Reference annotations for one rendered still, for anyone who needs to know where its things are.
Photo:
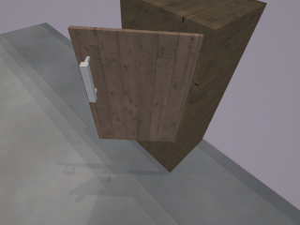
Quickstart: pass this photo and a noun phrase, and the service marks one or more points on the cupboard door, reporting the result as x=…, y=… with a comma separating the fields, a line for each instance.
x=142, y=79

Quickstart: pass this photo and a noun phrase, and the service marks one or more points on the handle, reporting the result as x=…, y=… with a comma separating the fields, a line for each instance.
x=87, y=78

